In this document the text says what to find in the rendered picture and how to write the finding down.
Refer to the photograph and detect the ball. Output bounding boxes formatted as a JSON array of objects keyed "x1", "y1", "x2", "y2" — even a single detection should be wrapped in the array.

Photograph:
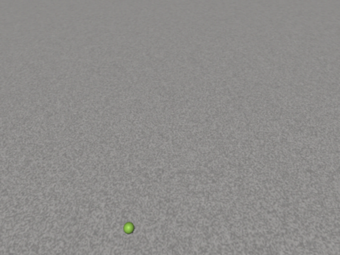
[{"x1": 123, "y1": 222, "x2": 134, "y2": 234}]

